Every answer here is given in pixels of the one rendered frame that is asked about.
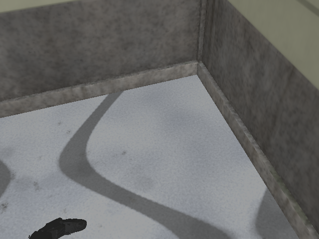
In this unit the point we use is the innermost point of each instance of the left robot hand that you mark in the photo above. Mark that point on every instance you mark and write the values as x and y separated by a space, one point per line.
59 227

